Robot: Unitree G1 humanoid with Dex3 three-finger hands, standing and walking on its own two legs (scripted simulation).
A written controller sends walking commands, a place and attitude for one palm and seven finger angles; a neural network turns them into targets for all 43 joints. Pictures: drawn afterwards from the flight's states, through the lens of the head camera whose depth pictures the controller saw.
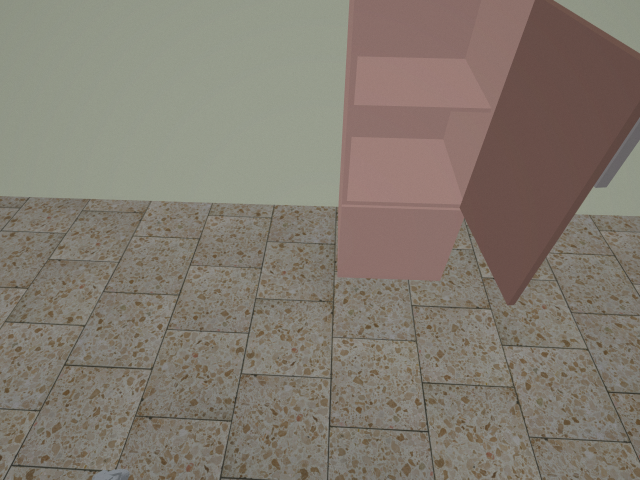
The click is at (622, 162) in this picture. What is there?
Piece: cupboard door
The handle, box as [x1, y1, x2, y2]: [594, 118, 639, 187]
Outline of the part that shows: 639,118 595,183 595,187 603,187 608,184 638,141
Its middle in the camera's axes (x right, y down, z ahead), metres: +0.52 -0.15 +0.70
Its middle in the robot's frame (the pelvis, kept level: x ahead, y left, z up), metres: +0.66 -0.49 +0.07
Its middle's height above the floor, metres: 0.84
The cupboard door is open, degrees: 97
